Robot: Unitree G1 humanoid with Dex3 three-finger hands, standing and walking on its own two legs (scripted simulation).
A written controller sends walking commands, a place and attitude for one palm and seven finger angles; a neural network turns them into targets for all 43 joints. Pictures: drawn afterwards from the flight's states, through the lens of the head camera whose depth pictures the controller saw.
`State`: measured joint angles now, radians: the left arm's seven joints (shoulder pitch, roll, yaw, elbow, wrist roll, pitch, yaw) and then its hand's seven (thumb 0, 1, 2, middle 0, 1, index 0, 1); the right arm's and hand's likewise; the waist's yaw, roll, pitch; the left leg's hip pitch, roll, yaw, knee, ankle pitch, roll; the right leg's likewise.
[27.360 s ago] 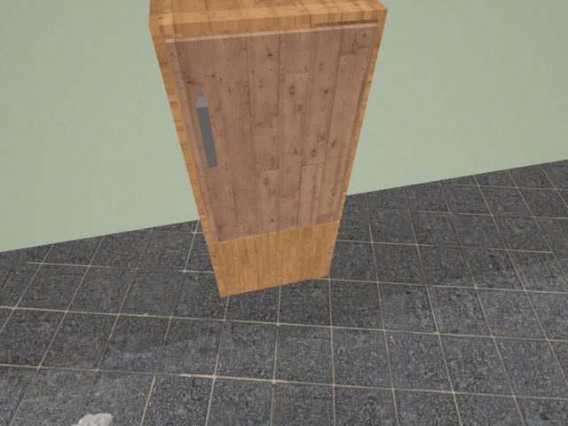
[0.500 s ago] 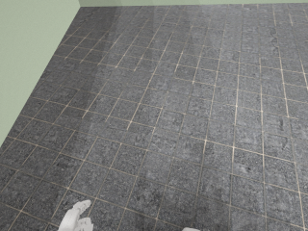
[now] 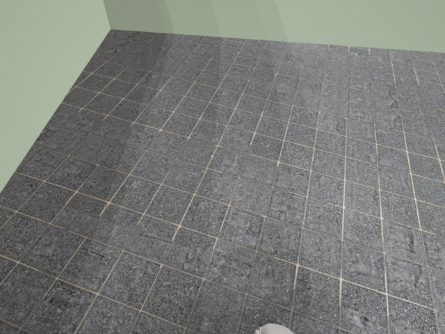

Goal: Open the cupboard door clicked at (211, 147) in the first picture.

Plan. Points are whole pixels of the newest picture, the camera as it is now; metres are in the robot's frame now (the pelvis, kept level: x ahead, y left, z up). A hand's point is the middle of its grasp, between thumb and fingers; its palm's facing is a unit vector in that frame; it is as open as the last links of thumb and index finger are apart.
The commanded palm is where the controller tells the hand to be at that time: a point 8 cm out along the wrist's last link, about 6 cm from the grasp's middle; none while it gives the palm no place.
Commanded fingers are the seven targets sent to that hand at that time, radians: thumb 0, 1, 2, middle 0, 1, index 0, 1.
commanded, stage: walk to a spot facing it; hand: left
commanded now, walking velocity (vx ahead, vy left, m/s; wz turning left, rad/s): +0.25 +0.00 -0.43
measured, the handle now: out of the picture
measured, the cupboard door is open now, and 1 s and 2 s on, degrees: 46 46 46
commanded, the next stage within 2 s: turn to face it in 0.02 s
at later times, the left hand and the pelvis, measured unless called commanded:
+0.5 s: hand (176, 265) +0.28 +0.13 -0.16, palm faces +0.12 -0.98 -0.17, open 7.2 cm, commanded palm none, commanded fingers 0.00 0.90 0.90 -0.20 -0.30 -0.20 -0.30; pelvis +0.18 -0.05 +0.00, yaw +8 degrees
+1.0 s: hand (155, 274) +0.25 +0.17 -0.15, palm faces +0.40 -0.86 -0.32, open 7.4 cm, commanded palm none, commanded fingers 0.00 0.90 0.90 -0.20 -0.30 -0.20 -0.30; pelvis +0.25 -0.07 -0.01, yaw +24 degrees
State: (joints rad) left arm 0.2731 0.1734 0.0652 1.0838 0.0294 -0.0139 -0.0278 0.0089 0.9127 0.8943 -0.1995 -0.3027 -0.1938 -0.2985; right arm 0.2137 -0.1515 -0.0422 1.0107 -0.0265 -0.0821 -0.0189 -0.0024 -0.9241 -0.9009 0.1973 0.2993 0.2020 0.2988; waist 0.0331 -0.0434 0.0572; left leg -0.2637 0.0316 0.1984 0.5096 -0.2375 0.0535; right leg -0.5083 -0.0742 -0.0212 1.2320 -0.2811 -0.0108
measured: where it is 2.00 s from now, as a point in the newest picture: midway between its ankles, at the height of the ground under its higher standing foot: (241, 312)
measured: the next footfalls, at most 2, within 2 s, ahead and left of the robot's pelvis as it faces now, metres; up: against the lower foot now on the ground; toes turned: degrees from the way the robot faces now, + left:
right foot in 0.26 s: +0.24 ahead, -0.16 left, +0.00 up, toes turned -10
left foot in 0.60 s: +0.26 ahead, +0.09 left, +0.00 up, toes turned +20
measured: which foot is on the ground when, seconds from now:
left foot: down 0.00-0.28, up 0.30-0.58, down 0.60-0.96, up 0.98-1.00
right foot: up 0.00-0.24, down 0.26-0.60, up 0.62-0.94, down 0.96-1.00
